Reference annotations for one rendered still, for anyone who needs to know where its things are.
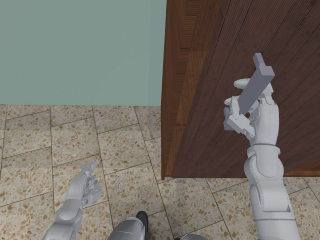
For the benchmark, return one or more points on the left robot foot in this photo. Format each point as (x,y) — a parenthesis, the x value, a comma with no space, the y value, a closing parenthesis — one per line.
(142,215)

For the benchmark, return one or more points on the right robot hand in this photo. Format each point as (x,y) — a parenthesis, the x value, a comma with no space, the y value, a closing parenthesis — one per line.
(264,116)

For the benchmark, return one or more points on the left robot shin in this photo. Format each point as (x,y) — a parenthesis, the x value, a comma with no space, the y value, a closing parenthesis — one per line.
(134,218)

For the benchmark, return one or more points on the robot right forearm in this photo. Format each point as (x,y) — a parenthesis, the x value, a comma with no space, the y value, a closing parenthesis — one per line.
(269,198)

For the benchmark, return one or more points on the handle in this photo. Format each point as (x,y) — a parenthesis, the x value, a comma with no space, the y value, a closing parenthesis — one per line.
(256,85)

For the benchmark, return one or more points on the wardrobe door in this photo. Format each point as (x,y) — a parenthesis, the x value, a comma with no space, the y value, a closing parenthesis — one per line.
(287,34)
(310,166)

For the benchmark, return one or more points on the robot left forearm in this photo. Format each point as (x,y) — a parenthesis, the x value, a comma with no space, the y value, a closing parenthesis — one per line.
(66,221)

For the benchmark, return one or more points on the left robot hand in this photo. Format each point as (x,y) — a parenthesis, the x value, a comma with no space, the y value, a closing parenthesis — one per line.
(81,182)

